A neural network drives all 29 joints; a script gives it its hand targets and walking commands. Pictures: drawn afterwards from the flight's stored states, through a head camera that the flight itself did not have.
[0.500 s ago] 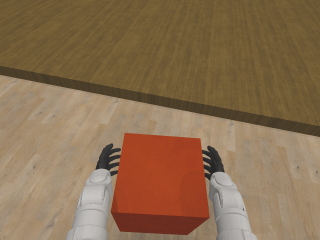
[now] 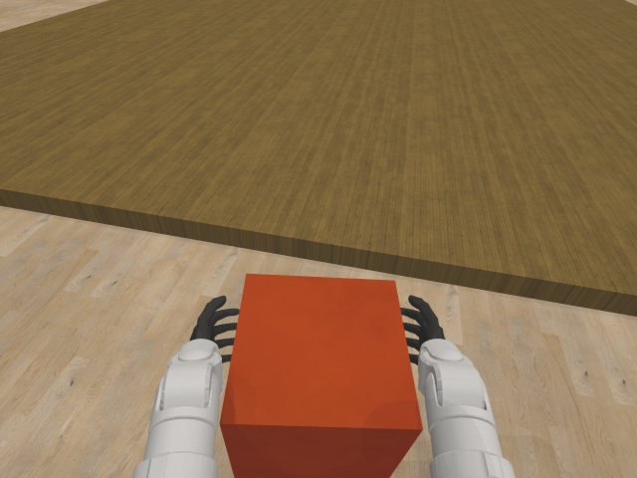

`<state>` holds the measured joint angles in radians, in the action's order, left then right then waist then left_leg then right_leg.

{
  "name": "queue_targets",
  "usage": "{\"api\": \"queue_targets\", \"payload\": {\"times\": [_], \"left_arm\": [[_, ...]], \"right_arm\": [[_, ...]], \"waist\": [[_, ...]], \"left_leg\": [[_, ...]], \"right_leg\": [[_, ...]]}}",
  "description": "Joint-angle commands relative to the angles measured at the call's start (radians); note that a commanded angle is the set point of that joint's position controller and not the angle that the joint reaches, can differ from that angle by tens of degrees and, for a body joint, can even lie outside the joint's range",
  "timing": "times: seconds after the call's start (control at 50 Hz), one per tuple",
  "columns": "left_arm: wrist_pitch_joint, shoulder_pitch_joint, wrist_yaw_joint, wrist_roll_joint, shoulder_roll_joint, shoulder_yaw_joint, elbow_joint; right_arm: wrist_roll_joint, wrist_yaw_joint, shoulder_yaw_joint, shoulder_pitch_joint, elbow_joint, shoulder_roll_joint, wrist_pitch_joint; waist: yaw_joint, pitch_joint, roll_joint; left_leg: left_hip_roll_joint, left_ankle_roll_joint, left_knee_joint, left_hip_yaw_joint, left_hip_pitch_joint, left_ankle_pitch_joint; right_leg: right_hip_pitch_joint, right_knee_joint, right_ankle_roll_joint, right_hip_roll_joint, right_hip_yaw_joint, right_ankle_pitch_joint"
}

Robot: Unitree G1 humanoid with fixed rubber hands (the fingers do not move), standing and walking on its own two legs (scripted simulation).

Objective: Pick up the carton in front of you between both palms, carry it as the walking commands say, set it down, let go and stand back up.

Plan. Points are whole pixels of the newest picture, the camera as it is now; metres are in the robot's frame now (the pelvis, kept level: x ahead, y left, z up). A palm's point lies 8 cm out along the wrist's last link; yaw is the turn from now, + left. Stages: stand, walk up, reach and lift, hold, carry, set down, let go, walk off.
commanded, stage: reach and lift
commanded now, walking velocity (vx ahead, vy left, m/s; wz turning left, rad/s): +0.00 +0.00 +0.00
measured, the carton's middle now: (315, 386) +0.29 +0.00 -0.05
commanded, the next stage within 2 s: hold in 0.74 s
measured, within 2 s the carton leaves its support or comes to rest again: neither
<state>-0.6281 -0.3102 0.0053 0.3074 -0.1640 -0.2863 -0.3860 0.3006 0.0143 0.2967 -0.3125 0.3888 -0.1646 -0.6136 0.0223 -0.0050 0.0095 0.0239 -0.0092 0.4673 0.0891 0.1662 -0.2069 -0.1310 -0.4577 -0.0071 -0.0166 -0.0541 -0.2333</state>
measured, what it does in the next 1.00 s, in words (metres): stands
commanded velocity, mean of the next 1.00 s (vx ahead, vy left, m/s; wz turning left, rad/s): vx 0.00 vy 0.00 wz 0.00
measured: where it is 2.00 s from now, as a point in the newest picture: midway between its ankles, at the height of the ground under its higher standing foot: outside the picture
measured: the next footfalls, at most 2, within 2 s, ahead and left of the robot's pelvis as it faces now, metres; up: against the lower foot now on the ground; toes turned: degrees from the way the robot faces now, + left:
left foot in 1.70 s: +0.19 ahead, +0.10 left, +0.00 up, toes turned +8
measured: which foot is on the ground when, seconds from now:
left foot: down 0.00-1.00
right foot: down 0.00-1.00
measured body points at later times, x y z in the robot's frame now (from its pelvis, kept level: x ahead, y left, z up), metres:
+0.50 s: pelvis +0.01 +0.00 +0.00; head -0.03 +0.01 +0.45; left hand +0.32 +0.15 +0.03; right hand +0.32 -0.16 +0.04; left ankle +0.04 +0.13 -0.74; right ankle +0.02 -0.13 -0.74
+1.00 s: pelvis +0.01 +0.00 +0.01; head -0.04 +0.01 +0.45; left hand +0.31 +0.15 +0.05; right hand +0.31 -0.15 +0.05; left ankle +0.04 +0.13 -0.74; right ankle +0.02 -0.13 -0.74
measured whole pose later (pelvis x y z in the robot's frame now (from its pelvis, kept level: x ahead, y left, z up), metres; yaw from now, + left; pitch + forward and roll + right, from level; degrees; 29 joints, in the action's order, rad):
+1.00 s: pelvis +0.01 +0.00 +0.01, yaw +0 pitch -9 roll +0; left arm -0.78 -0.26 0.00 0.29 -0.15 -0.21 -0.22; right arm 0.28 0.02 0.22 -0.26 0.24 -0.15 -0.75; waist 0.00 -0.03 0.01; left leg 0.02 -0.01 0.36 0.08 0.03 -0.17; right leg 0.01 -0.35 -0.01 -0.02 -0.06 -0.20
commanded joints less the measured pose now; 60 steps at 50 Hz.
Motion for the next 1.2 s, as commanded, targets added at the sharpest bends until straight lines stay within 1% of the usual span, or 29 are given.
{"api": "queue_targets", "payload": {"times": [0.0, 0.08, 0.1, 0.16, 0.2, 0.22, 0.3, 0.38, 0.46, 0.54, 0.58, 0.64, 0.68, 0.74, 0.76, 0.8, 0.82, 0.84, 0.92, 0.94, 0.96, 1.0, 1.02, 1.04, 1.06, 1.1, 1.12, 1.16, 1.18], "left_arm": [[0.035, -0.588, -0.245, -0.223, -0.958, 0.514, -0.034], [0.071, -0.618, -0.254, -0.241, -0.942, 0.528, 0.027], [0.056, -0.646, -0.246, -0.208, -0.929, 0.476, -0.064], [0.059, -0.642, -0.253, -0.183, -0.926, 0.470, -0.047], [0.054, -0.650, -0.241, -0.249, -0.958, 0.524, -0.007], [0.045, -0.604, -0.246, -0.208, -0.924, 0.514, 0.012], [0.022, -0.589, -0.253, -0.232, -0.923, 0.529, 0.040], [0.021, -0.569, -0.239, -0.235, -0.917, 0.527, 0.048], [0.011, -0.524, -0.226, -0.252, -0.941, 0.534, 0.089], [-0.007, -0.425, -0.223, -0.279, -0.944, 0.564, 0.103], [-0.001, -0.536, -0.223, -0.282, -0.896, 0.582, 0.176], [-0.013, -0.477, -0.234, -0.260, -0.897, 0.534, 0.097], [-0.028, -0.450, -0.236, -0.273, -0.914, 0.561, 0.111], [-0.032, -0.426, -0.240, -0.287, -0.895, 0.629, 0.309], [-0.053, -0.395, -0.233, -0.281, -0.874, 0.629, 0.225], [-0.058, -0.396, -0.226, -0.330, -0.879, 0.657, 0.294], [-0.063, -0.369, -0.225, -0.292, -0.847, 0.636, 0.337], [-0.079, -0.389, -0.218, -0.301, -0.844, 0.616, 0.314], [-0.101, -0.422, -0.227, -0.240, -0.781, 0.538, 0.230], [-0.100, -0.482, -0.227, -0.272, -0.817, 0.571, 0.205], [-0.085, -0.492, -0.227, -0.255, -0.812, 0.568, 0.268], [-0.086, -0.515, -0.238, -0.276, -0.844, 0.584, 0.188], [-0.082, -0.440, -0.243, -0.271, -0.863, 0.570, 0.213], [-0.086, -0.520, -0.254, -0.262, -0.848, 0.554, 0.210], [-0.086, -0.484, -0.253, -0.253, -0.856, 0.545, 0.154], [-0.080, -0.564, -0.253, -0.290, -0.866, 0.584, 0.178], [-0.079, -0.531, -0.250, -0.274, -0.863, 0.572, 0.211], [-0.082, -0.638, -0.241, -0.250, -0.862, 0.549, 0.163], [-0.089, -0.560, -0.247, -0.287, -0.879, 0.587, 0.146]], "right_arm": [[-0.198, 0.256, -0.475, -0.510, 0.101, -0.952, 0.026], [-0.227, 0.248, -0.538, -0.575, 0.052, -1.002, 0.028], [-0.194, 0.250, -0.485, -0.597, 0.080, -0.994, 0.034], [-0.199, 0.248, -0.481, -0.604, 0.083, -0.966, 0.037], [-0.202, 0.239, -0.493, -0.541, 0.078, -0.935, 0.032], [-0.193, 0.240, -0.485, -0.553, 0.061, -0.950, 0.020], [-0.166, 0.230, -0.447, -0.454, 0.098, -0.933, -0.009], [-0.200, 0.250, -0.488, -0.499, 0.035, -0.934, 0.000], [-0.182, 0.236, -0.500, -0.401, 0.010, -0.881, -0.024], [-0.264, 0.237, -0.592, -0.433, -0.122, -0.948, -0.023], [-0.256, 0.231, -0.575, -0.422, -0.084, -0.964, -0.015], [-0.240, 0.215, -0.558, -0.428, -0.098, -0.922, -0.035], [-0.211, 0.213, -0.527, -0.357, -0.049, -0.931, -0.058], [-0.243, 0.214, -0.592, -0.307, -0.157, -0.955, -0.066], [-0.267, 0.210, -0.584, -0.277, -0.145, -0.935, -0.068], [-0.298, 0.205, -0.671, -0.301, -0.236, -0.950, -0.078], [-0.286, 0.198, -0.638, -0.300, -0.215, -0.918, -0.108], [-0.264, 0.192, -0.628, -0.303, -0.220, -0.899, -0.114], [-0.229, 0.197, -0.508, -0.351, -0.136, -0.835, -0.126], [-0.197, 0.197, -0.502, -0.333, -0.126, -0.856, -0.120], [-0.251, 0.201, -0.577, -0.427, -0.200, -0.902, -0.110], [-0.244, 0.200, -0.552, -0.415, -0.104, -0.906, -0.115], [-0.267, 0.205, -0.609, -0.457, -0.214, -0.902, -0.115], [-0.247, 0.205, -0.562, -0.468, -0.183, -0.894, -0.119], [-0.248, 0.209, -0.593, -0.502, -0.183, -0.925, -0.120], [-0.251, 0.202, -0.569, -0.461, -0.110, -0.943, -0.129], [-0.237, 0.210, -0.551, -0.461, -0.108, -0.919, -0.130], [-0.208, 0.209, -0.510, -0.448, -0.016, -0.925, -0.118], [-0.220, 0.205, -0.501, -0.439, -0.066, -0.915, -0.110]], "waist": [[0.002, 0.149, -0.033], [-0.038, 0.265, 0.028], [-0.007, 0.206, -0.001], [-0.042, 0.211, -0.024], [0.015, 0.252, 0.012], [-0.025, 0.269, -0.028], [0.021, 0.229, -0.037], [-0.014, 0.198, 0.004], [0.015, 0.203, -0.017], [-0.046, 0.265, 0.008], [-0.005, 0.277, -0.016], [-0.041, 0.218, 0.026], [0.007, 0.210, 0.024], [-0.028, 0.331, -0.022], [-0.014, 0.270, -0.065], [-0.021, 0.271, 0.012], [-0.075, 0.270, -0.001], [-0.021, 0.263, -0.002], [-0.024, 0.071, -0.062], [0.049, 0.099, -0.003], [-0.042, 0.079, -0.014], [0.002, 0.159, -0.011], [-0.068, 0.163, 0.018], [-0.021, 0.195, -0.006], [-0.058, 0.186, 0.048], [-0.016, 0.176, 0.030], [-0.066, 0.168, 0.053], [-0.015, 0.127, -0.059], [0.020, 0.106, 0.002]], "left_leg": [[0.061, 0.006, -0.094, -0.015, 0.004, -0.072], [0.057, 0.026, -0.051, -0.012, -0.059, 0.004], [0.053, 0.025, -0.080, -0.012, -0.102, -0.043], [0.058, 0.028, -0.088, -0.012, -0.044, 0.006], [0.042, 0.014, -0.060, 0.003, -0.130, 0.051], [0.061, 0.008, -0.069, -0.020, -0.153, 0.055], [0.051, -0.004, -0.095, -0.008, -0.095, 0.076], [0.052, -0.003, -0.122, -0.005, -0.107, 0.015], [0.059, -0.011, -0.092, -0.008, -0.166, 0.174], [0.056, -0.001, -0.106, 0.006, -0.153, 0.264], [0.074, 0.000, -0.088, -0.006, -0.223, 0.265], [0.052, 0.013, -0.099, -0.008, -0.136, 0.187], [0.056, -0.004, -0.112, 0.012, -0.193, 0.304], [0.077, -0.014, -0.108, 0.004, -0.236, 0.420], [0.070, -0.005, -0.129, -0.008, -0.220, 0.396], [0.072, -0.005, -0.137, 0.006, -0.228, 0.362], [0.071, -0.004, -0.145, 0.003, -0.213, 0.389], [0.059, -0.005, -0.138, 0.007, -0.205, 0.320], [0.070, 0.003, -0.182, -0.027, -0.105, 0.056], [0.051, 0.009, -0.186, -0.001, -0.139, 0.038], [0.065, 0.016, -0.157, -0.020, -0.127, 0.077], [0.059, 0.015, -0.148, -0.013, -0.132, 0.079], [0.057, 0.027, -0.137, -0.001, -0.148, 0.098], [0.062, 0.011, -0.127, -0.014, -0.167, 0.123], [0.063, 0.024, -0.132, -0.001, -0.181, 0.074], [0.061, 0.018, -0.137, -0.018, -0.157, 0.023], [0.038, 0.029, -0.158, -0.005, -0.150, 0.003], [0.052, 0.011, -0.131, -0.017, -0.132, -0.045], [0.047, 0.009, -0.138, 0.000, -0.155, 0.008]], "right_leg": [[0.000, 0.084, 0.037, -0.058, -0.014, -0.024], [0.057, 0.084, 0.003, -0.048, -0.019, 0.010], [-0.025, 0.069, 0.003, -0.053, -0.007, -0.007], [-0.003, 0.067, 0.011, -0.053, -0.012, 0.044], [-0.004, 0.049, 0.021, -0.067, 0.000, 0.068], [-0.011, 0.086, 0.013, -0.061, -0.007, 0.041], [0.044, 0.082, 0.027, -0.065, -0.013, 0.117], [0.041, 0.094, 0.014, -0.069, 0.020, 0.067], [0.034, 0.114, 0.018, -0.060, -0.008, 0.173], [0.143, 0.085, -0.003, -0.078, -0.007, 0.279], [0.073, 0.104, -0.007, -0.072, -0.026, 0.251], [0.121, 0.100, 0.006, -0.058, -0.008, 0.238], [0.096, 0.119, 0.005, -0.075, -0.022, 0.290], [0.172, 0.135, -0.004, -0.081, -0.028, 0.377], [0.143, 0.142, -0.005, -0.067, -0.046, 0.380], [0.154, 0.125, -0.010, -0.078, -0.018, 0.401], [0.205, 0.150, -0.008, -0.068, -0.044, 0.399], [0.206, 0.140, -0.008, -0.071, -0.044, 0.326], [0.133, 0.192, 0.014, -0.042, -0.034, 0.084], [0.132, 0.166, 0.016, -0.062, -0.022, 0.087], [0.071, 0.155, 0.005, -0.064, -0.020, 0.117], [0.129, 0.153, 0.011, -0.055, -0.028, 0.121], [0.104, 0.143, 0.001, -0.054, -0.011, 0.108], [0.107, 0.156, 0.006, -0.056, -0.014, 0.119], [0.091, 0.154, -0.007, -0.060, -0.015, 0.063], [0.098, 0.148, -0.005, -0.065, -0.011, 0.048], [0.095, 0.149, 0.000, -0.071, 0.004, 0.009], [0.081, 0.158, 0.025, -0.034, -0.034, -0.020], [0.037, 0.151, 0.019, -0.055, -0.010, 0.021]]}}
